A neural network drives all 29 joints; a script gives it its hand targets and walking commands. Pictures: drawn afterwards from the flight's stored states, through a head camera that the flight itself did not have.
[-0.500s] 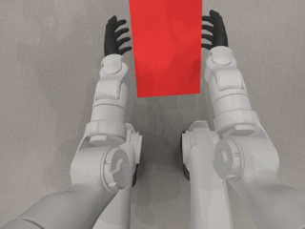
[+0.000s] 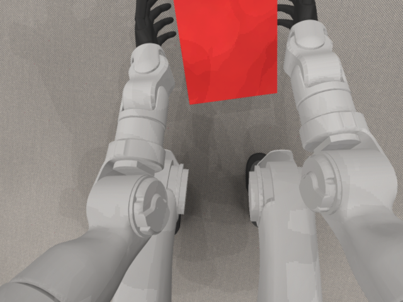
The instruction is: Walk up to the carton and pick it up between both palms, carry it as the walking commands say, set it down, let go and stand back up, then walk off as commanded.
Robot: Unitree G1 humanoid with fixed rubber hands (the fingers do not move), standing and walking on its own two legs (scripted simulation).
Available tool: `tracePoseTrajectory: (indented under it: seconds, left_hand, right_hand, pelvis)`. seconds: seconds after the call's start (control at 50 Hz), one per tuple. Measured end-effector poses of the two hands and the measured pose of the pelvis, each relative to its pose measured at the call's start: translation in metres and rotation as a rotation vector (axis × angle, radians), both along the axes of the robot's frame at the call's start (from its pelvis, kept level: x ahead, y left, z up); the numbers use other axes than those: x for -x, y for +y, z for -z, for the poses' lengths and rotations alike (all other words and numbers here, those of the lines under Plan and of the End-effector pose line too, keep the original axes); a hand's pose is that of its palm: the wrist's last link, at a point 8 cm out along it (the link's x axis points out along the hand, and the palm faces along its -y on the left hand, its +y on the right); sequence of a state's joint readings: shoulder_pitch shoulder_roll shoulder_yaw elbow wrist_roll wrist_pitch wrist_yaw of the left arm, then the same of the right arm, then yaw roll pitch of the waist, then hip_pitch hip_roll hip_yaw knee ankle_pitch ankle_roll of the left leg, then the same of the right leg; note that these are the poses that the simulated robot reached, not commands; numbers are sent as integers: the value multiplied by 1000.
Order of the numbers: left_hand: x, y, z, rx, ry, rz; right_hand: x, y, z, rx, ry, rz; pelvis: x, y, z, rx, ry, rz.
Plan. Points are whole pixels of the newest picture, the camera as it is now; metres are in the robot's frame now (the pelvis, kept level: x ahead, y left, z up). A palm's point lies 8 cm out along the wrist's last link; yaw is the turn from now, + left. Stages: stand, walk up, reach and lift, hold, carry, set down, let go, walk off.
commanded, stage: set down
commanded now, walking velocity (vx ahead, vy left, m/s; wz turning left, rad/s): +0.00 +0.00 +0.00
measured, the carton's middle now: (220, 18) +0.57 -0.04 -0.24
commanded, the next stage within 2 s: none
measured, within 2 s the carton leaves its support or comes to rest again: neither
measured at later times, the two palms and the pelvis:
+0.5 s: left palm (146, 39) +0.52 +0.09 -0.16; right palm (295, 16) +0.53 -0.16 -0.17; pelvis +0.00 +0.01 -0.02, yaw +1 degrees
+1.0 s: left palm (145, 34) +0.53 +0.09 -0.18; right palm (293, 10) +0.54 -0.16 -0.18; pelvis +0.00 +0.01 -0.02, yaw +2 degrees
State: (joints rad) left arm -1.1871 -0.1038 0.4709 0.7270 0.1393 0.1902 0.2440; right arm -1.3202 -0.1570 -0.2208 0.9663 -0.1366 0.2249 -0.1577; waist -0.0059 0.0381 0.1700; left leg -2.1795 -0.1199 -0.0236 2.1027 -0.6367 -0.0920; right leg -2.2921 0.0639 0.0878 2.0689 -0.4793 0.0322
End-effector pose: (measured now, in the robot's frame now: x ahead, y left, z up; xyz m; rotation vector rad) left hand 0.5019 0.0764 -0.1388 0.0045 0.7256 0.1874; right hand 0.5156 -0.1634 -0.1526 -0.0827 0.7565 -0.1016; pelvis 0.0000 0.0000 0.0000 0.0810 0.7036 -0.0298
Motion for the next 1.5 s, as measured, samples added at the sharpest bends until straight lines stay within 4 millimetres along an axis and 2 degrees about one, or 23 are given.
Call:
tracePoseTrajectory:
  seconds: [0.08, 0.26, 0.58, 1.5]
  left_hand:
    - [-3, 1, 11, 7, 1, -6]
    - [-11, 8, 20, 20, 3, -4]
    - [-18, 15, 29, 41, 3, 8]
    - [-33, 20, 43, 72, -20, 36]
  right_hand:
    - [-4, 0, 11, -8, -1, -10]
    - [-14, 4, 14, -16, 4, -48]
    - [-20, 6, 20, -49, -2, -72]
    - [-34, 4, 33, -88, -11, -85]
  pelvis:
    - [1, 0, 7, 1, -16, -4]
    - [1, 0, 16, 12, -43, -21]
    - [4, 6, 18, 27, -55, -42]
    - [-12, 6, 18, 32, 1, -51]
